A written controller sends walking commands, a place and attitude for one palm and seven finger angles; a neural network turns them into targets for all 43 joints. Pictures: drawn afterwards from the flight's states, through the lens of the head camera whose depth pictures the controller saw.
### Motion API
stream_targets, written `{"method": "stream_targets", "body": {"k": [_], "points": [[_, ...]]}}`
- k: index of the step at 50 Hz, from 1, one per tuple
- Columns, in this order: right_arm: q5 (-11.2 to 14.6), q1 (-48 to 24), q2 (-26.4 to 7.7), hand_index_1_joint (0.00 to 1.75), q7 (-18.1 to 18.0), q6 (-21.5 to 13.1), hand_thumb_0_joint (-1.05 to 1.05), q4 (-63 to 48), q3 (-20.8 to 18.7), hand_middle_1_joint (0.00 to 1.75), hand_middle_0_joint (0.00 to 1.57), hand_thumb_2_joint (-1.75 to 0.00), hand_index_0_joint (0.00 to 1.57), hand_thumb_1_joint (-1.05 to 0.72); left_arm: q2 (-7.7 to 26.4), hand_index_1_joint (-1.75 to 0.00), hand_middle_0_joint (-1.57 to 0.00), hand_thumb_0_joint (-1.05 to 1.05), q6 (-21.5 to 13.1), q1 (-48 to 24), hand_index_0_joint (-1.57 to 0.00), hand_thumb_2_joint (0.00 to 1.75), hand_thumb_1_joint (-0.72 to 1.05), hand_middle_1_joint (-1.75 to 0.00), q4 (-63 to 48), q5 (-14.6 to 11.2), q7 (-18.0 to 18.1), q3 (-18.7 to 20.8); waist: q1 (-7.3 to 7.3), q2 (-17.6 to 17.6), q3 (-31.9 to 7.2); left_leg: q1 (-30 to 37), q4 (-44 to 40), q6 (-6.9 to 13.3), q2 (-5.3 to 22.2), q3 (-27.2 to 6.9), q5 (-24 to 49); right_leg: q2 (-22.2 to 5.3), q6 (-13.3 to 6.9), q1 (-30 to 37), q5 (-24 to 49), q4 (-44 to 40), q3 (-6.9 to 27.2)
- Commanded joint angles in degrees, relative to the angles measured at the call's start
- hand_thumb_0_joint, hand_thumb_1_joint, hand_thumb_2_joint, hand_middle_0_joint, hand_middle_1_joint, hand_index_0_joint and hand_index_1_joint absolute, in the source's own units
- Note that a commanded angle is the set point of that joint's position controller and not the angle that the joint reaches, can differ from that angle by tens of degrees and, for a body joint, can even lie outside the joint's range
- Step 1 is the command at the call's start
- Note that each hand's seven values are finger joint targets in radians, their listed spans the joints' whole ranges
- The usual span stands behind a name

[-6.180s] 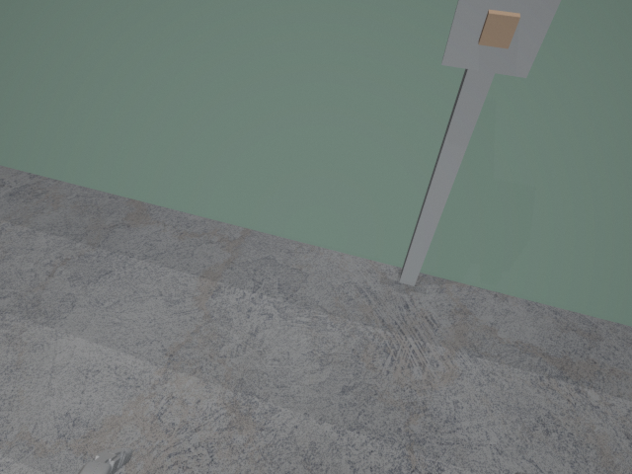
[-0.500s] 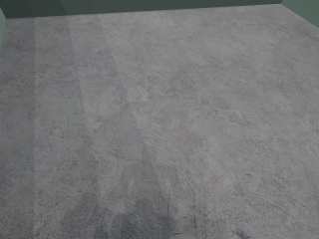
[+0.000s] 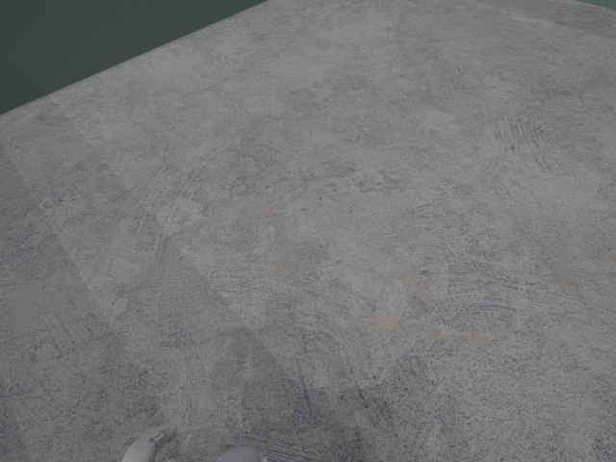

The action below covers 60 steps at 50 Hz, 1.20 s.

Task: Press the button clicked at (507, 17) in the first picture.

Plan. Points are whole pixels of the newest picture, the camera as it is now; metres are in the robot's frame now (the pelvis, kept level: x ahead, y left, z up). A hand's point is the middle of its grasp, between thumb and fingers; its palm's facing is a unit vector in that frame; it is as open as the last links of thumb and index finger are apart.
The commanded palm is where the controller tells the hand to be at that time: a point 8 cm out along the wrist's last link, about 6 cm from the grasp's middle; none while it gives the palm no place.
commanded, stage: walk to a spot facing it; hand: left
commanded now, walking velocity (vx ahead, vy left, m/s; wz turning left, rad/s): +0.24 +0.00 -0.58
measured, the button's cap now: out of the picture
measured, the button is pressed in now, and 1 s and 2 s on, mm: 0 0 0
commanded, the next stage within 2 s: turn to face it in 0.24 s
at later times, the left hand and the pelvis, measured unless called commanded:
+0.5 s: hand out of the picture +0.08 +0.21 -0.18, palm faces -0.06 -0.98 -0.17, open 7.3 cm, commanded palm none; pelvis +0.11 +0.03 +0.00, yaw -8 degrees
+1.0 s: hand (181, 372) +0.27 +0.23 -0.14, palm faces +0.06 -0.97 -0.22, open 7.3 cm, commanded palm none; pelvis +0.14 +0.03 +0.01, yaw +5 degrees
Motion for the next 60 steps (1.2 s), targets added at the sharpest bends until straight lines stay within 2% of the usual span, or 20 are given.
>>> {"method": "stream_targets", "body": {"k": [1, 9, 17, 20, 23, 24, 25, 26, 27, 30, 33, 36, 47, 52, 54, 55, 56, 57, 58, 60], "points": [[-0.53, -4.08, -4.22, 0.30, 0.54, -2.70, 0.00, -6.22, -0.71, 0.30, 0.20, -0.90, 0.20, -0.90, 11.22, -0.30, -0.20, 0.00, -1.51, 3.95, -0.20, 0.90, 0.90, -0.30, -1.99, -0.16, 1.17, 2.84, 3.12, -11.67, -4.23, -11.30, 4.60, -1.44, 0.42, -4.10, 8.42, -12.29, -4.78, 9.27, 14.67, -19.09, 17.00], [-0.48, -6.70, -3.49, 0.30, 0.78, -3.93, 0.00, -6.06, -0.33, 0.30, 0.20, -0.90, 0.20, -0.90, 10.44, -0.30, -0.20, 0.00, -3.99, 12.21, -0.20, 0.90, 0.90, -0.30, 1.80, 0.05, 0.73, 2.34, 4.17, -10.13, -4.64, -15.63, -0.11, -2.27, -1.18, -4.70, 11.87, -11.32, -6.47, 16.05, 20.45, -19.61, 20.20], [0.29, -12.72, -2.11, 0.30, 0.98, -4.95, 0.00, -8.14, 0.46, 0.30, 0.20, -0.90, 0.20, -0.90, 9.40, -0.30, -0.20, 0.00, -4.48, 14.33, -0.20, 0.90, 0.90, -0.30, 4.24, 0.77, 1.67, 1.61, 4.41, -9.48, 0.44, -11.84, -10.76, -0.63, -2.47, -5.04, 10.47, -13.21, -8.82, 11.94, 21.18, -20.94, 23.54], [0.83, -10.58, -0.29, 0.30, 0.80, -5.45, 0.00, -6.01, 1.58, 0.30, 0.20, -0.90, 0.20, -0.90, 8.12, -0.30, -0.20, 0.00, -4.38, 13.48, -0.20, 0.90, 0.90, -0.30, 5.90, 0.85, 2.38, 0.83, 3.39, -10.66, -1.48, -2.55, -19.45, 0.99, -4.31, -3.61, 11.59, -11.44, -6.58, 11.29, 32.74, -17.45, 18.65], [0.85, 1.50, -0.83, 0.30, -0.11, -6.67, 0.00, -0.20, 2.13, 0.30, 0.20, -0.90, 0.20, -0.90, 6.71, -0.30, -0.20, 0.00, -4.23, 12.63, -0.20, 0.90, 0.90, -0.30, 7.74, 0.03, 2.90, 0.22, -0.70, -6.88, -7.89, 15.32, -35.03, 2.28, -7.50, -2.61, 26.82, -5.65, -1.35, 11.33, 37.08, -5.15, 11.45], [0.43, 5.47, -4.04, 0.30, -0.51, -7.26, 0.00, 1.12, 1.68, 0.30, 0.20, -0.90, 0.20, -0.90, 4.93, -0.30, -0.20, 0.00, -4.11, 15.68, -0.20, 0.90, 0.90, -0.30, 8.31, -0.45, 2.98, -0.19, -1.12, 0.49, -12.19, 25.49, -34.38, 4.32, -1.35, -8.20, 41.46, -2.79, 0.85, 5.58, 26.97, 3.80, 9.24], [0.30, 7.27, -7.95, 0.30, -0.64, -7.39, 0.00, 1.43, 1.20, 0.30, 0.20, -0.90, 0.20, -0.90, 2.58, -0.30, -0.20, 0.00, -3.81, 20.43, -0.20, 0.90, 0.90, -0.30, 9.33, -1.02, 2.91, -0.87, 0.30, 11.86, -16.39, 32.86, -33.80, 10.70, 11.01, -21.53, 59.90, 1.73, 3.46, -3.51, -1.05, 13.72, 3.22], [0.98, 5.53, -8.30, 0.30, -0.75, -6.06, 0.00, 1.02, 1.30, 0.30, 0.20, -0.90, 0.20, -0.90, 2.70, -0.30, -0.20, 0.00, -3.30, 20.85, -0.20, 0.90, 0.90, -0.30, 9.62, -0.64, 3.08, -1.27, 1.46, 11.52, -14.03, 26.46, -37.57, 14.49, 14.09, -23.33, 58.42, 1.20, 4.01, -2.43, -16.59, 20.13, 4.35], [0.66, 2.89, -7.02, 0.30, -1.20, -5.72, 0.00, 0.86, 1.79, 0.30, 0.20, -0.90, 0.20, -0.90, 2.74, -0.30, -0.20, 0.00, -2.60, 18.64, -0.20, 0.90, 0.90, -0.30, 9.45, -0.12, 3.25, -1.25, 1.61, 9.89, -9.47, 21.34, -41.31, 15.26, 13.15, -25.23, 50.86, -0.06, 4.66, -4.57, -16.44, 22.43, 5.62], [0.44, -1.26, -4.49, 0.30, -1.32, -4.88, 0.00, 0.08, 2.03, 0.30, 0.20, -0.90, 0.20, -0.90, 4.21, -0.30, -0.20, 0.00, -1.27, 9.61, -0.20, 0.90, 0.90, -0.30, 7.88, 0.28, 2.46, -0.16, 1.66, 4.44, -0.25, 8.43, -44.90, 14.83, 8.31, -23.94, 36.36, -3.29, 5.24, -6.79, -10.62, 24.75, 5.35], [0.51, -1.79, -5.31, 0.30, -1.01, -4.64, 0.00, -0.30, 1.01, 0.30, 0.20, -0.90, 0.20, -0.90, 3.57, -0.30, -0.20, 0.00, -0.60, 9.74, -0.20, 0.90, 0.90, -0.30, 6.91, 0.24, 2.02, 0.49, 2.48, 1.98, -4.55, 9.47, -45.60, 13.90, 5.31, -21.31, 27.56, -2.94, 5.78, -7.62, -5.45, 24.90, 4.13], [0.48, -0.45, -5.25, 0.30, -0.79, -4.49, 0.00, -0.94, -0.05, 0.30, 0.20, -0.90, 0.20, -0.90, 4.05, -0.30, -0.20, 0.00, -0.11, 7.71, -0.20, 0.90, 0.90, -0.30, 5.07, 0.65, 1.98, 1.47, 2.04, 0.89, -6.76, 11.06, -46.64, 13.08, 3.98, -23.11, 21.16, -3.04, 6.40, -10.95, -1.25, 26.04, 4.47], [-0.08, 4.15, -7.44, 0.30, -0.51, -3.56, 0.00, -1.69, -2.21, 0.30, 0.20, -0.90, 0.20, -0.90, 4.80, -0.30, -0.20, 0.00, 0.06, -3.18, -0.20, 0.90, 0.90, -0.30, -2.12, 0.06, 2.12, 1.77, -0.78, 5.03, -8.93, 15.62, -43.01, 14.75, 2.51, -32.99, 27.85, -0.24, 7.10, -11.65, -5.33, 14.27, 5.98], [-0.07, 2.22, -8.37, 0.30, -0.22, -2.77, 0.00, -3.22, -3.02, 0.30, 0.20, -0.90, 0.20, -0.90, 5.70, -0.30, -0.20, 0.00, 0.03, 0.22, -0.20, 0.90, 0.90, -0.30, -2.53, -0.69, 2.56, 1.59, 0.70, 5.41, -10.48, 11.94, -41.32, 12.87, -0.10, -34.96, 29.64, 2.25, 5.87, -1.18, -3.34, 1.18, 5.64], [0.36, 0.11, -7.81, 0.30, 0.15, -2.47, 0.00, -4.23, -3.21, 0.30, 0.20, -0.90, 0.20, -0.90, 7.11, -0.30, -0.20, 0.00, -0.21, 4.76, -0.20, 0.90, 0.90, -0.30, -1.62, -0.82, 2.77, 2.09, 2.88, 4.46, -11.51, 5.83, -39.75, 8.45, -3.72, -31.63, 22.44, 1.44, 4.97, 10.00, 4.88, -13.13, 4.32], [0.83, 0.14, -5.46, 0.30, 0.48, -2.21, 0.00, -4.54, -3.06, 0.30, 0.20, -0.90, 0.20, -0.90, 10.26, -0.30, -0.20, 0.00, -0.54, 6.44, -0.20, 0.90, 0.90, -0.30, -1.41, -0.37, 3.08, 2.78, 3.39, -1.96, -11.43, -2.94, -33.86, 5.22, -7.14, -26.73, 12.72, -5.79, 2.71, 18.11, 3.89, -19.16, 9.94], [1.18, 1.15, -1.74, 0.30, 0.41, -2.25, 0.00, -5.81, -2.47, 0.30, 0.20, -0.90, 0.20, -0.90, 15.80, -0.30, -0.20, 0.00, -1.02, 5.34, -0.20, 0.90, 0.90, -0.30, -2.54, 0.73, 3.50, 3.58, 3.53, -18.46, -9.59, -14.76, -18.42, 1.13, -14.48, -14.57, 0.10, -22.40, -3.10, 21.23, -2.55, -25.02, 28.04], [-0.01, -0.39, -5.14, 0.30, 0.31, -2.43, 0.00, -6.16, -3.05, 0.30, 0.20, -0.90, 0.20, -0.90, 15.19, -0.30, -0.20, 0.00, -0.73, 1.80, -0.20, 0.90, 0.90, -0.30, -3.89, 0.39, 3.55, 2.76, 2.85, -15.59, -6.31, -13.27, -6.82, 1.42, -12.81, -11.62, -4.07, -28.04, -6.30, 9.96, 2.99, -24.17, 26.98], [-0.14, 0.61, -5.32, 0.30, 0.86, -1.85, 0.00, -5.72, -3.16, 0.30, 0.20, -0.90, 0.20, -0.90, 12.91, -0.30, -0.20, 0.00, -0.84, -2.12, -0.20, 0.90, 0.90, -0.30, -5.11, 0.35, 3.44, 2.07, 0.42, -11.54, -3.96, -10.58, 0.79, 1.75, -11.27, -12.11, 0.21, -24.25, -5.90, 3.20, 3.11, -23.79, 20.43], [-0.21, 2.06, -4.11, 0.30, 1.38, -0.69, 0.00, -3.02, -2.86, 0.30, 0.20, -0.90, 0.20, -0.90, 9.38, -0.30, -0.20, 0.00, -1.46, -5.08, -0.20, 0.90, 0.90, -0.30, -5.24, -0.08, 2.98, 1.22, -1.66, -11.23, -0.79, -9.52, 7.80, 0.59, -9.23, -9.88, 5.72, -17.00, -2.72, 0.67, 9.77, -21.54, 11.53]]}}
